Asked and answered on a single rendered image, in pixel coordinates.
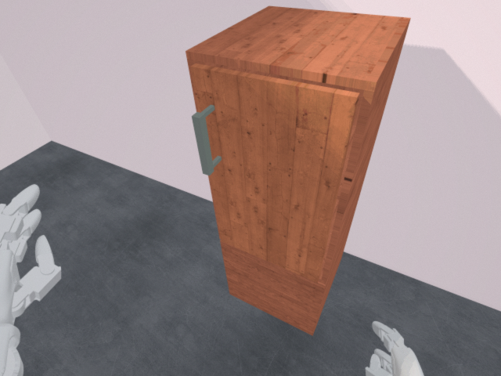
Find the left robot forearm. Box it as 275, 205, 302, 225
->
0, 324, 23, 376

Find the left robot hand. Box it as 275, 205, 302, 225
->
0, 184, 61, 325

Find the cupboard door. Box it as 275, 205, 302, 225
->
190, 63, 359, 283

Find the right robot hand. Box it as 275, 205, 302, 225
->
366, 321, 424, 376

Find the handle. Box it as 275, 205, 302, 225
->
192, 105, 222, 175

